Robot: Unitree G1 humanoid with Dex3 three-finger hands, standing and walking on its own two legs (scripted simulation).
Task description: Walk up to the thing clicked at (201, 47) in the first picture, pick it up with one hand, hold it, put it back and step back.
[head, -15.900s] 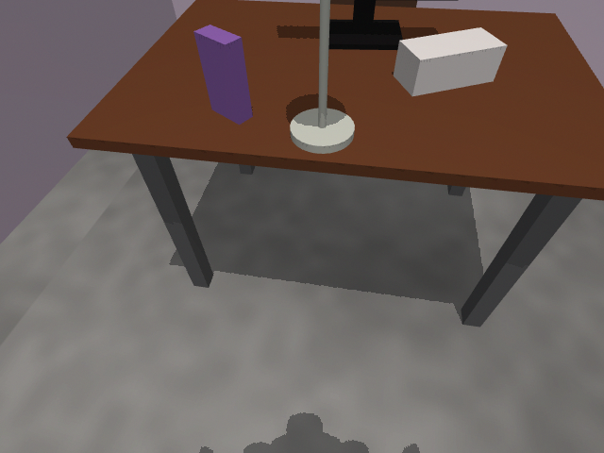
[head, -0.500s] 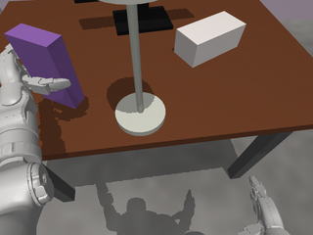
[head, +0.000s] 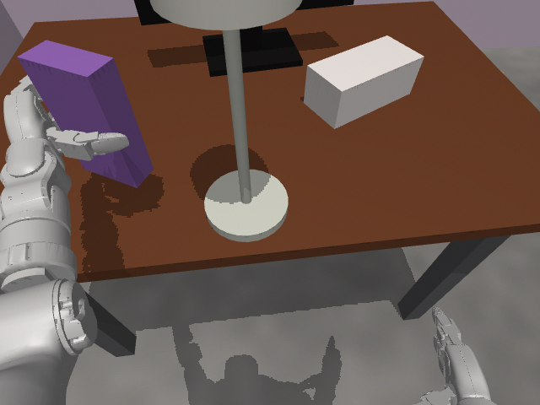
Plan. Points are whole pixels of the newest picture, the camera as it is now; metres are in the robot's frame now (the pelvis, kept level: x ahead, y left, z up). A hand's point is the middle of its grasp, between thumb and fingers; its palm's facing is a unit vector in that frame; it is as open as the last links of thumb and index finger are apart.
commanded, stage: lift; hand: left
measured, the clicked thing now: (96, 122) +0.48 +0.21 +0.17
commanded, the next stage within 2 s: hold in 1.18 s
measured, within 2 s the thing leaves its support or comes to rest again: neither
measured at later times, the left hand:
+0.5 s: hand (58, 97) +0.42 +0.20 +0.26, palm faces +0.26 -0.97 +0.01, open 12.8 cm
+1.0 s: hand (43, 101) +0.35 +0.18 +0.30, palm faces +0.24 -0.97 +0.02, open 12.8 cm
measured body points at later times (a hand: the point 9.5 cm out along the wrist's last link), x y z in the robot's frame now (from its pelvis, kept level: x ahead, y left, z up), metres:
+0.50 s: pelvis +0.00 -0.01 +0.01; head -0.01 -0.03 +0.46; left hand +0.40 +0.25 +0.26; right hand +0.16 -0.25 -0.05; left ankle +0.01 +0.12 -0.71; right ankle -0.01 -0.14 -0.71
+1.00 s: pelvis -0.02 -0.02 +0.02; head -0.06 -0.05 +0.46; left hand +0.33 +0.23 +0.30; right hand +0.15 -0.27 -0.05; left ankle +0.01 +0.12 -0.71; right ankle -0.01 -0.14 -0.71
